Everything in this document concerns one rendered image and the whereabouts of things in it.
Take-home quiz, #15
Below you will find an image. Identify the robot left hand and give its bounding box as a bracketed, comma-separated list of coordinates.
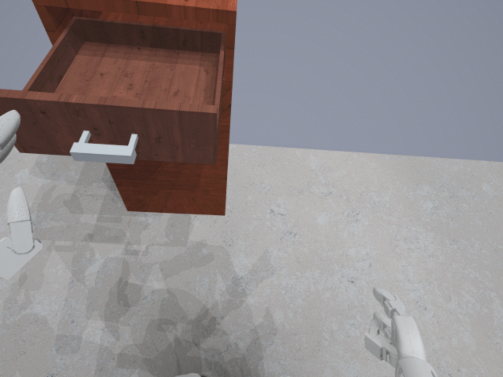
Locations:
[0, 110, 42, 280]

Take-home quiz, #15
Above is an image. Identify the robot right hand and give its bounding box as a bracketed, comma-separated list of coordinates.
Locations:
[365, 287, 427, 368]

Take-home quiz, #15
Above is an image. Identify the drawer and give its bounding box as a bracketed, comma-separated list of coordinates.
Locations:
[0, 16, 226, 165]

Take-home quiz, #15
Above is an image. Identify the cabinet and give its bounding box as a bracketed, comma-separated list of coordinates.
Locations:
[32, 0, 237, 216]

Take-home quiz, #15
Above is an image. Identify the handle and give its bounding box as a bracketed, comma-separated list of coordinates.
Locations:
[70, 130, 138, 164]

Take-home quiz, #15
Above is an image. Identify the robot right forearm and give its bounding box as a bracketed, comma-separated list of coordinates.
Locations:
[395, 357, 437, 377]

